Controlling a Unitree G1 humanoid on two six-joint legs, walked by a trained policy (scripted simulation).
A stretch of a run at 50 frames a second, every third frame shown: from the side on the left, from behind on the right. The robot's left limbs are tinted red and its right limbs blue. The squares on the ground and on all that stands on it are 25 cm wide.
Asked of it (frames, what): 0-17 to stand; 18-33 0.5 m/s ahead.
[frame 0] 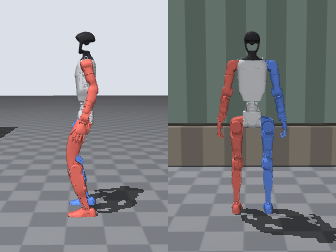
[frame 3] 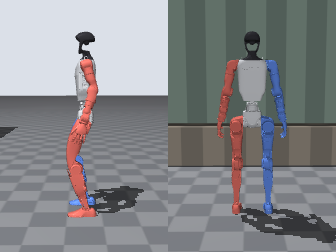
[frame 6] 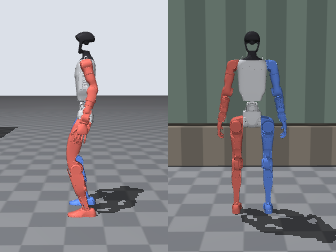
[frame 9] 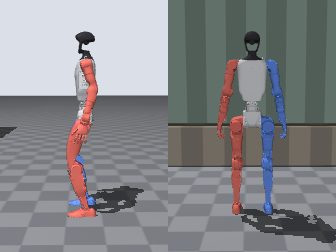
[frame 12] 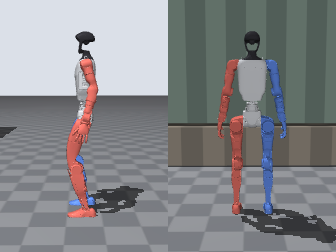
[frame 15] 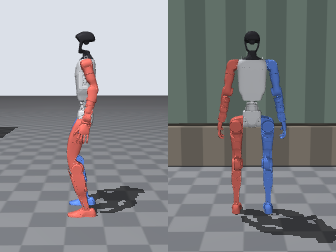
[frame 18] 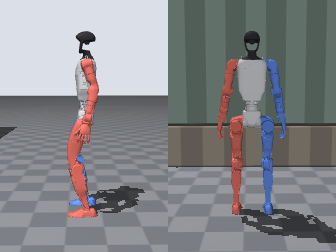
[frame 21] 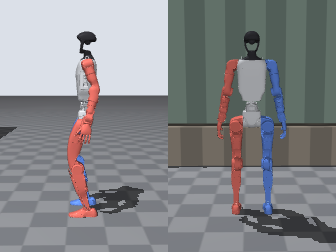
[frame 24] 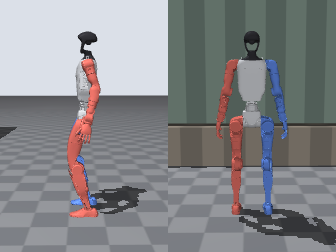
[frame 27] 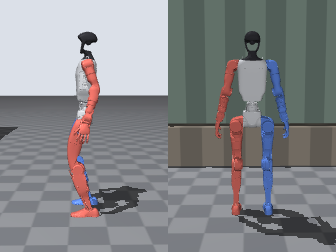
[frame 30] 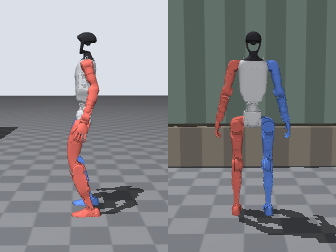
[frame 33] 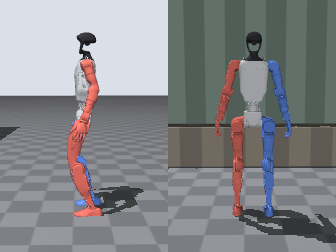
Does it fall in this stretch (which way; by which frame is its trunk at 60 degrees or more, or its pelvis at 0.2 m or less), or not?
no
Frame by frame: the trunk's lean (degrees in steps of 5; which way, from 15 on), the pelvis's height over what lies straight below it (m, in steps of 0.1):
0: 0, 0.8
3: 0, 0.8
6: 0, 0.8
9: 0, 0.8
12: 0, 0.8
15: 0, 0.8
18: 0, 0.8
21: 0, 0.8
24: 0, 0.8
27: 5, 0.8
30: 5, 0.8
33: 5, 0.8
